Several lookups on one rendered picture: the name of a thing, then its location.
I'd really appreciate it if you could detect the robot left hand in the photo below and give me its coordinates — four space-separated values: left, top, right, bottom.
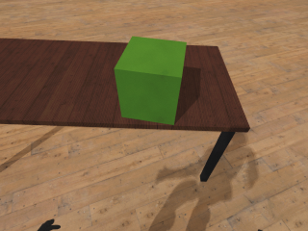
38 218 61 231

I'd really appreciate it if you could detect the table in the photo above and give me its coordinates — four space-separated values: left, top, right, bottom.
0 38 250 182

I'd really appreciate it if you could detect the carton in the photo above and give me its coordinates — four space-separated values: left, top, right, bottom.
114 36 187 125

